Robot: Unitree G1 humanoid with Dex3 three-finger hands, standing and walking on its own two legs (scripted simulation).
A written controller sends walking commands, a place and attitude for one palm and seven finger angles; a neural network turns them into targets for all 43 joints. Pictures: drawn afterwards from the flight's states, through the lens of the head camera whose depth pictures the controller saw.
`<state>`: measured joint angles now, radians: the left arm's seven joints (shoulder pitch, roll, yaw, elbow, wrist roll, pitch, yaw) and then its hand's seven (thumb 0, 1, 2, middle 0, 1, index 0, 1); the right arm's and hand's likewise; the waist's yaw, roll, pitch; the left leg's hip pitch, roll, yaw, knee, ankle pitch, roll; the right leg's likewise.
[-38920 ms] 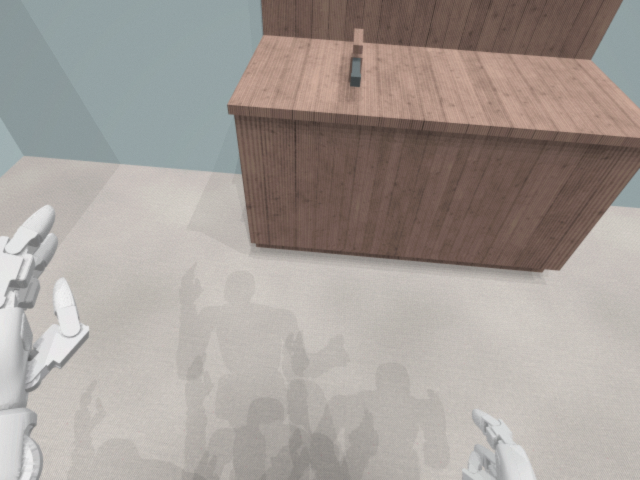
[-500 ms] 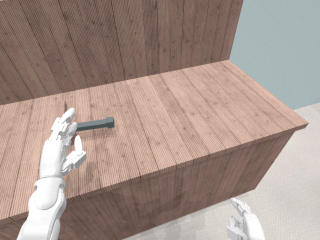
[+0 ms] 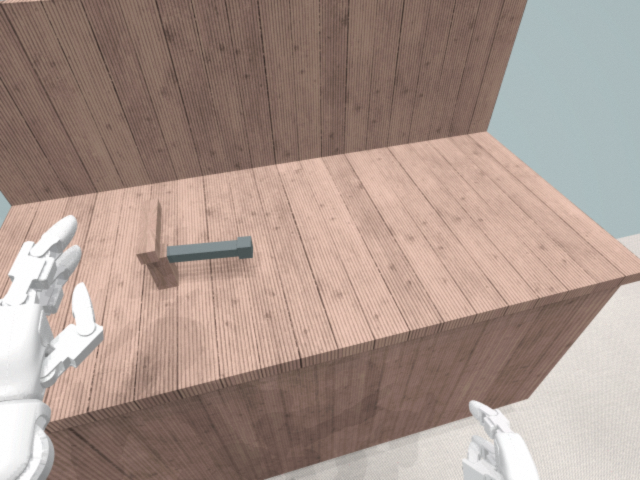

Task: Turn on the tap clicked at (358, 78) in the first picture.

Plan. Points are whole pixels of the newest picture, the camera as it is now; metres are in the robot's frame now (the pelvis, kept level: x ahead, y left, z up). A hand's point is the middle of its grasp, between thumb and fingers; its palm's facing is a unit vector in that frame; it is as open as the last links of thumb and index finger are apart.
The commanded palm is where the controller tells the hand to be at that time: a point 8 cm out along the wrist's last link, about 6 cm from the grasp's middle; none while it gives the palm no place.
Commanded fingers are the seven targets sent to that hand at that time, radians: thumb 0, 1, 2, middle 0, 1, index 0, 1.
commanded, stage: draw the hand back beside the body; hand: left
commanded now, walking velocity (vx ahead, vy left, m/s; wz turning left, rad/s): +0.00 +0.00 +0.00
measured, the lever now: (245, 247) +0.48 +0.21 -0.01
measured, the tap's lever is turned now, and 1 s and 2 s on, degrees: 82 82 82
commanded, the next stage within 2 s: step back with the hand held close in 0.22 s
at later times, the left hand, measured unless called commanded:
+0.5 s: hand (99, 327) +0.19 +0.24 +0.17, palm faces +0.42 -0.83 -0.38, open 7.4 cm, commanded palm +0.14 +0.27 +0.17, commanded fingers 0.00 0.90 0.90 -0.20 -0.30 -0.20 -0.30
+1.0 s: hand (47, 397) +0.13 +0.27 +0.14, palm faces +0.41 -0.80 -0.44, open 7.4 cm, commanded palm +0.08 +0.30 +0.17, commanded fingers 0.00 0.90 0.90 -0.20 -0.30 -0.20 -0.30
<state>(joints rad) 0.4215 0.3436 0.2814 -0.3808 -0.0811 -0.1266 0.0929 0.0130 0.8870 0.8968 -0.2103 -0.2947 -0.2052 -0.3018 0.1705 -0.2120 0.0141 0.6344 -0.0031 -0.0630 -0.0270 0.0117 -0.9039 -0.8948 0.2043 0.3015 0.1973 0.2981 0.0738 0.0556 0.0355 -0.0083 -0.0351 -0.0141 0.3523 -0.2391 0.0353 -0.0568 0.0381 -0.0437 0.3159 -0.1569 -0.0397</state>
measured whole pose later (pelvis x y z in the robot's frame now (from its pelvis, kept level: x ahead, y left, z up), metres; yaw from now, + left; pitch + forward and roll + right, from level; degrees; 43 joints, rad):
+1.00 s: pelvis -0.08 +0.02 -0.02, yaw +0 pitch -1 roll +0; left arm 0.47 0.35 0.35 -0.44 0.00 -0.19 0.14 0.01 0.89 0.90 -0.21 -0.30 -0.21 -0.30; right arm 0.22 -0.22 0.00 0.55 0.01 -0.03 -0.07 0.01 -0.90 -0.89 0.20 0.30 0.20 0.30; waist 0.02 0.02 0.05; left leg -0.31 -0.06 0.02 0.54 -0.21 0.07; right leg -0.35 0.02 0.01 0.48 -0.11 0.00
